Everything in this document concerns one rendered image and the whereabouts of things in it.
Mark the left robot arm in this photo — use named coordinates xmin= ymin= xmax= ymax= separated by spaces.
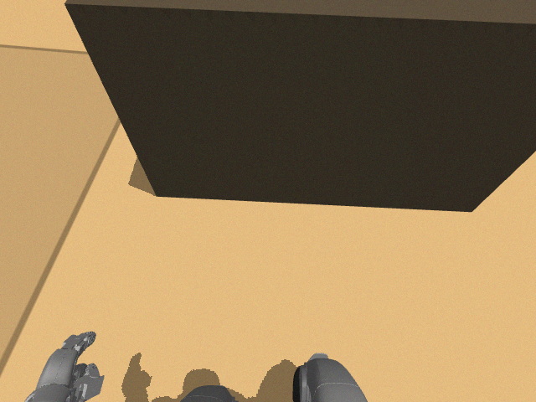
xmin=24 ymin=384 xmax=71 ymax=402

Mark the left robot hand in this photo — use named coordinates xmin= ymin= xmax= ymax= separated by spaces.
xmin=36 ymin=332 xmax=105 ymax=402

